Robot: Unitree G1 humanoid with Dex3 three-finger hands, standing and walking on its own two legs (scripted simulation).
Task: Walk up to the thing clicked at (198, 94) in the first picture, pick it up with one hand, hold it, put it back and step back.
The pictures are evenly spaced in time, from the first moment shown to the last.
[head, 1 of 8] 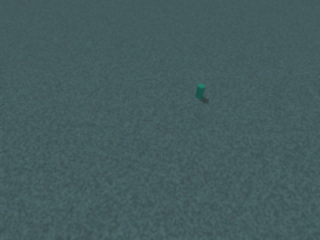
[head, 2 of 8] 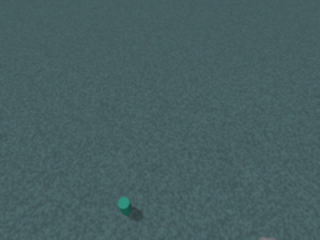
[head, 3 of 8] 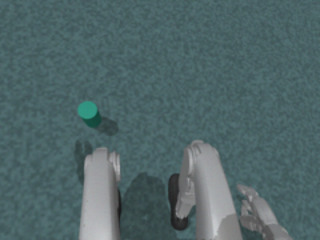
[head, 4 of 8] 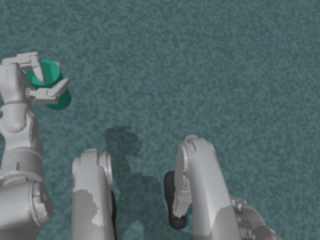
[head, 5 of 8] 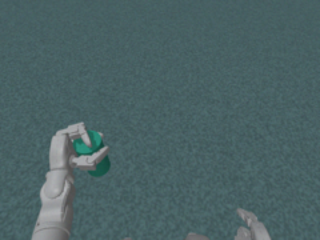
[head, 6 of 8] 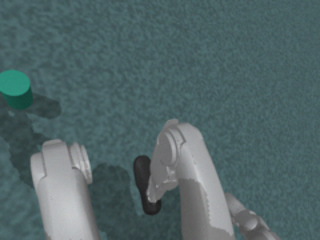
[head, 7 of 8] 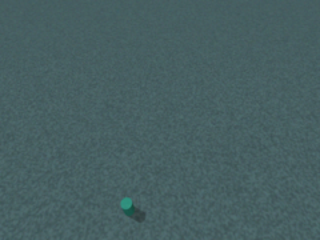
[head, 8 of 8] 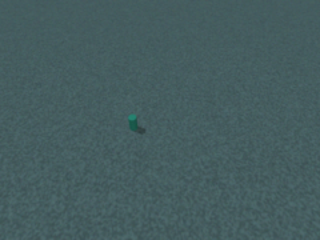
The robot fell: no
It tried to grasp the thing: yes
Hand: left
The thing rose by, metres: 0.69
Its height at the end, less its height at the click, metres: +0.00
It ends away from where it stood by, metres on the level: 0.01
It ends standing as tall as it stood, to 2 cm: yes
